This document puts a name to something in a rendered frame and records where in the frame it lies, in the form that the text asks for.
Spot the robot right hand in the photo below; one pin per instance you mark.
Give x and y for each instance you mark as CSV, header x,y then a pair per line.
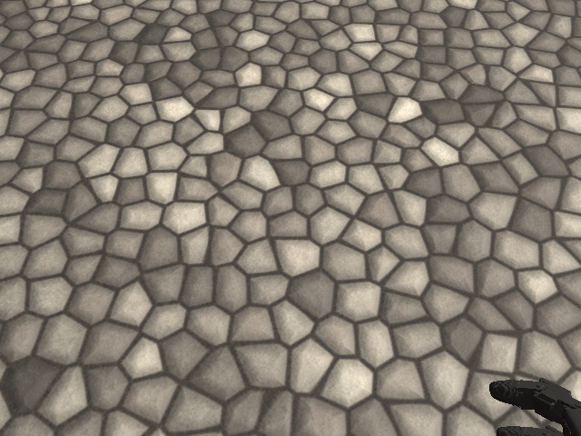
x,y
549,400

